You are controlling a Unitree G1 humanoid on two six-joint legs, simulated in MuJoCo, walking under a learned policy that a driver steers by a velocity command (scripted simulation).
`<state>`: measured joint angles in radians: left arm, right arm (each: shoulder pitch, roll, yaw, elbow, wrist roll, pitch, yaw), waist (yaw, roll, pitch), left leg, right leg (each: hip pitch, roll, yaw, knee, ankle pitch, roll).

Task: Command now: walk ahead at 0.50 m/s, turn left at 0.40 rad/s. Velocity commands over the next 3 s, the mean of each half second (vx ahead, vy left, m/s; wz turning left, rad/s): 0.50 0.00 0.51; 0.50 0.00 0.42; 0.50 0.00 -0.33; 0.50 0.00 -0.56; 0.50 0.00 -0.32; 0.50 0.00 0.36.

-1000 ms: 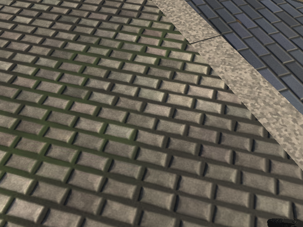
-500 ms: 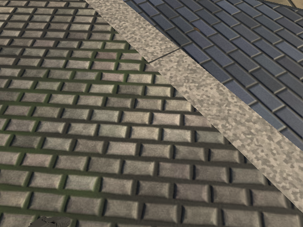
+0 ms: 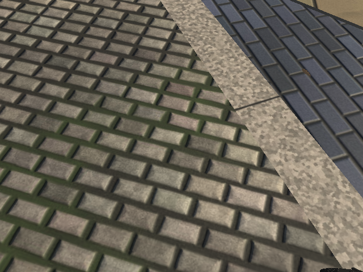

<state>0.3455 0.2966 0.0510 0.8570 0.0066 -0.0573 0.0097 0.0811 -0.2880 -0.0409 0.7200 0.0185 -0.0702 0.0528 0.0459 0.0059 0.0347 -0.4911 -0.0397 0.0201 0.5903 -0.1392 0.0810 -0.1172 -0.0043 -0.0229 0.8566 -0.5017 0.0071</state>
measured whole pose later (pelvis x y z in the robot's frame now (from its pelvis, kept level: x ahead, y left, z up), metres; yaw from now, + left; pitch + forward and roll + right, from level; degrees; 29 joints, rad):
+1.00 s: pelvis +0.52 +0.11 +0.00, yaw +29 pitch +2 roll -1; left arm 0.35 0.30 0.05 0.91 -0.02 -0.07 -0.01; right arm 0.07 -0.27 -0.04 0.60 0.00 -0.04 0.03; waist 0.06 0.01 0.06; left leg -0.47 -0.01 0.03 0.61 -0.16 0.07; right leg -0.14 -0.06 -0.05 0.91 -0.49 0.01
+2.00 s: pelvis +1.07 +0.30 +0.00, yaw -3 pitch +2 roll +1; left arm 0.36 0.31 0.08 0.75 -0.03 -0.02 0.02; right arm 0.07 -0.27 -0.05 0.69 -0.01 -0.12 0.02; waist 0.06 -0.03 0.01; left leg -0.46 -0.04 -0.01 0.55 -0.13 0.01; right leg -0.20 0.08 0.21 0.87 -0.53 -0.04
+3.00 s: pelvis +1.60 +0.22 -0.01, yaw +3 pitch +2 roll -2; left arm 0.34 0.28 0.08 0.87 -0.01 -0.04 0.03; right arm 0.07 -0.26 -0.05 0.72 0.02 -0.03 0.06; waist 0.04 0.02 0.04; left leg -0.52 0.01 0.06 0.60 -0.12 0.11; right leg 0.09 -0.05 -0.28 0.44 -0.48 0.03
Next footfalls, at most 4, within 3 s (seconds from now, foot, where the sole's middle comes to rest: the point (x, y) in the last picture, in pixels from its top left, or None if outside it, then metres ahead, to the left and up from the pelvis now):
0.42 right None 0.43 -0.10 -0.76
0.94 left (126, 231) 0.59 0.26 -0.76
1.48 right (159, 151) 0.96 0.17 -0.76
1.94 left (114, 107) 1.21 0.41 -0.76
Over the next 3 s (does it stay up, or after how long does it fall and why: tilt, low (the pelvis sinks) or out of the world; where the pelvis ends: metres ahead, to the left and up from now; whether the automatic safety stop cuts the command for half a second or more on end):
stays up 1.60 0.22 -0.01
